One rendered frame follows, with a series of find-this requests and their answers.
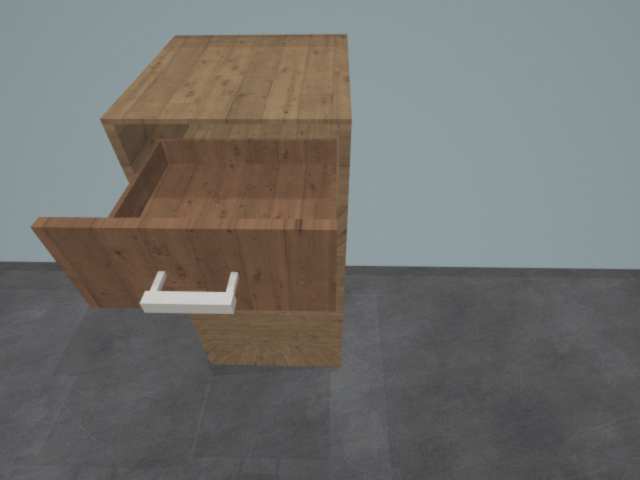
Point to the cabinet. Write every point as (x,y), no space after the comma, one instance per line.
(249,87)

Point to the drawer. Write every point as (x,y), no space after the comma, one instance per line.
(200,209)

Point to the handle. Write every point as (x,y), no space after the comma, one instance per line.
(157,301)

